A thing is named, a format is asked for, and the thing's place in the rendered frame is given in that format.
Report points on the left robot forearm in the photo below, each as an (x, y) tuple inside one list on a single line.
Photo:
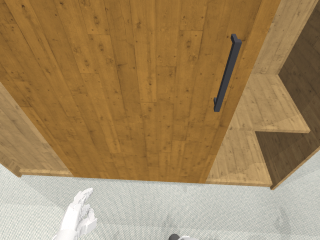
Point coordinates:
[(66, 234)]

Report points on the robot left hand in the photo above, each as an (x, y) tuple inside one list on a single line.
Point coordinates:
[(74, 213)]

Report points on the handle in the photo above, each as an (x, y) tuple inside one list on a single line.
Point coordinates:
[(234, 51)]

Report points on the wardrobe door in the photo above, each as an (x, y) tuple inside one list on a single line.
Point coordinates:
[(124, 89), (21, 141)]

